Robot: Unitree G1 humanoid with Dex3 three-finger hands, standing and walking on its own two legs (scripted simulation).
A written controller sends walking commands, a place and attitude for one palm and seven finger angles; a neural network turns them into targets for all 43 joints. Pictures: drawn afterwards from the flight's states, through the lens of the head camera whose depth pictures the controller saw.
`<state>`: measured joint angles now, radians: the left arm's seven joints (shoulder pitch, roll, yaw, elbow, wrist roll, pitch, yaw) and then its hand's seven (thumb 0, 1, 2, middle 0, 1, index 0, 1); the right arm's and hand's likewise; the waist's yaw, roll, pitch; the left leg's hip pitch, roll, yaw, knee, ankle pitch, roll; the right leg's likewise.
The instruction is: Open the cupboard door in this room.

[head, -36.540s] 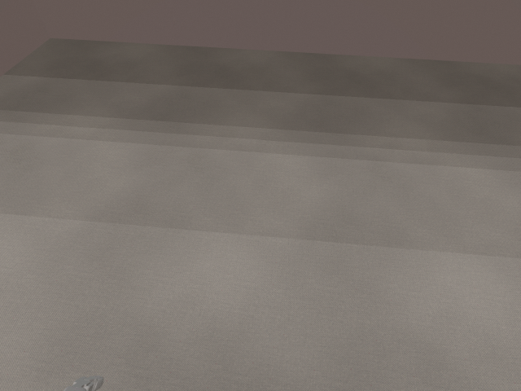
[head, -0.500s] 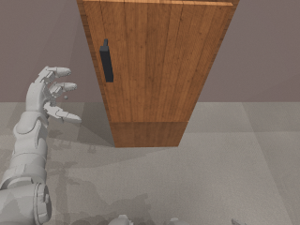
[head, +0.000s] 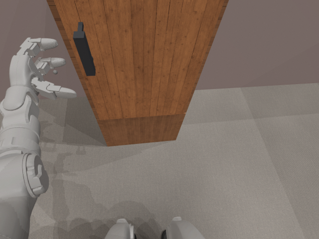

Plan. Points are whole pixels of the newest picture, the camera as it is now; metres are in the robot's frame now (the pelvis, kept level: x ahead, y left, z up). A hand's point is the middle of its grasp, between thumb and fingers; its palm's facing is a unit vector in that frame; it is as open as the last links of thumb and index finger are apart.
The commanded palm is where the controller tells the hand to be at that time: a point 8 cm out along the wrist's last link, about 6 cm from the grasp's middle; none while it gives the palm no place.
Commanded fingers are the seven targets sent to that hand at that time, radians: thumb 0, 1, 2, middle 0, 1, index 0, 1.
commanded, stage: move the hooked fingers beside the handle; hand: left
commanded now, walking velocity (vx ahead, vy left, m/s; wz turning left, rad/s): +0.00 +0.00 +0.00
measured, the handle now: (86, 50) +0.59 +0.16 +0.08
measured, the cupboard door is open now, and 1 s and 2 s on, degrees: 0 0 0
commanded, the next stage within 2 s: slide the fingers in behind the handle in 1.00 s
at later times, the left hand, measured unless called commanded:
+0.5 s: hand (57, 65) +0.53 +0.22 +0.09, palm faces +0.06 -1.00 +0.01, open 14.0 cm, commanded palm +0.51 +0.26 +0.09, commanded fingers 0.00 -0.50 0.30 -0.30 -1.20 -0.30 -1.20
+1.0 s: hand (52, 68) +0.51 +0.23 +0.09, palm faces +0.06 -1.00 +0.00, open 14.0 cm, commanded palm +0.50 +0.26 +0.09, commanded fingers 0.00 -0.50 0.30 -0.30 -1.20 -0.30 -1.20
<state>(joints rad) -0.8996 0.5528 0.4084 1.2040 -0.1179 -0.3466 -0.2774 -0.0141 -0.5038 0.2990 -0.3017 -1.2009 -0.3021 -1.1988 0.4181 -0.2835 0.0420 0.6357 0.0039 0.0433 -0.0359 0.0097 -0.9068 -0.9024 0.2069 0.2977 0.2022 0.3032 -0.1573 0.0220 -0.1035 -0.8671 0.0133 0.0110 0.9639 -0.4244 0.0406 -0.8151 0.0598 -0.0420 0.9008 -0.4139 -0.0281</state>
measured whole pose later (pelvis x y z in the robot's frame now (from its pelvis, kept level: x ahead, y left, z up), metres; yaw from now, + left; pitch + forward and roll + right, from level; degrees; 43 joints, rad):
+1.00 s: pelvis +0.01 +0.01 +0.00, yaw +0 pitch +20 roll -4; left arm -0.94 0.56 0.40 1.22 -0.10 -0.37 -0.25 -0.01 -0.50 0.30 -0.30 -1.20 -0.30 -1.20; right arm 0.40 -0.27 0.05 0.61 -0.01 0.08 -0.01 0.01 -0.91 -0.90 0.21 0.30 0.20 0.30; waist -0.17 0.02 -0.11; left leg -0.90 0.01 0.00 0.99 -0.45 0.05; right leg -0.83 0.06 -0.05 0.90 -0.42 -0.02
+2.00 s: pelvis +0.01 +0.00 -0.01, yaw +0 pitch +22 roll -3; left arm -0.98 0.45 0.36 1.22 -0.06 -0.38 -0.09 -0.01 -0.50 0.30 -0.30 -1.20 -0.30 -1.20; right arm 0.41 -0.26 0.03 0.62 -0.03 0.06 0.02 0.01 -0.91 -0.90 0.21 0.30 0.20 0.30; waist -0.19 0.04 -0.12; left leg -0.92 0.02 0.00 1.00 -0.45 0.04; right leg -0.87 0.06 -0.05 0.93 -0.44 -0.03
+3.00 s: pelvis +0.01 +0.00 +0.00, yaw +0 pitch +21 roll -2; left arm -0.98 0.40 0.32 1.24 -0.06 -0.40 -0.04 -0.01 -0.33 0.37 -0.31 -1.22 -0.32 -1.22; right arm 0.41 -0.26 0.02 0.63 -0.03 0.06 0.02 0.01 -0.91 -0.90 0.21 0.30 0.20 0.30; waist -0.18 0.04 -0.12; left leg -0.91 0.01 0.00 0.99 -0.44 0.03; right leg -0.86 0.06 -0.04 0.93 -0.44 -0.03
